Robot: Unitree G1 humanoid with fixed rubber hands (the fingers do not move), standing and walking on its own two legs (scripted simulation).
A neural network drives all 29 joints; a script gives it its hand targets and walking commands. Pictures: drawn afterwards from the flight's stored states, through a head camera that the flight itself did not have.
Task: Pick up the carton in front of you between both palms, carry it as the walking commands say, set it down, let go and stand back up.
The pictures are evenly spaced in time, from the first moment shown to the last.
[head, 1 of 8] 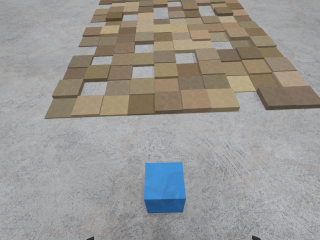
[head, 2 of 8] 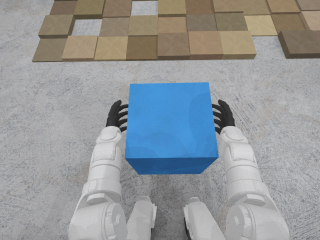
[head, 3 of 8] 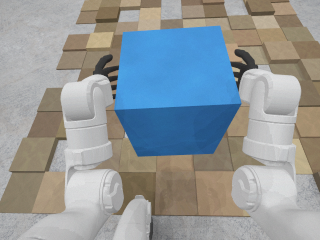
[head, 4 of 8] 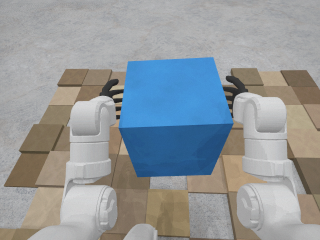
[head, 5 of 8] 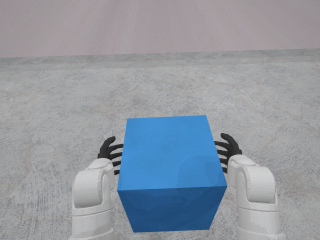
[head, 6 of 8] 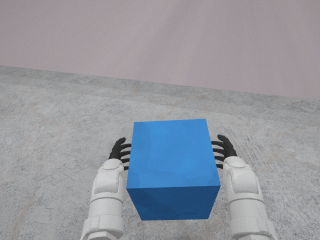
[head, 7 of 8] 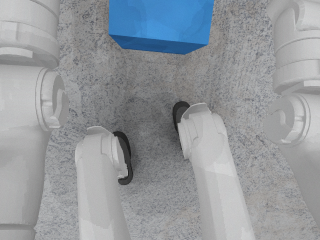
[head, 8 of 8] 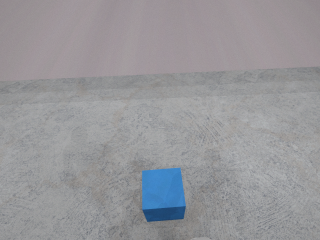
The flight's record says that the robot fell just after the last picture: no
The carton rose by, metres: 0.78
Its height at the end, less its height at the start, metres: +0.00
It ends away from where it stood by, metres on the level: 6.89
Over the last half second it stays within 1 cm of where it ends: yes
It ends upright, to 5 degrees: yes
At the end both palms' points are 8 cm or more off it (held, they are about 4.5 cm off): yes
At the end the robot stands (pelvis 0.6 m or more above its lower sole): yes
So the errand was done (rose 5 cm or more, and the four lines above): yes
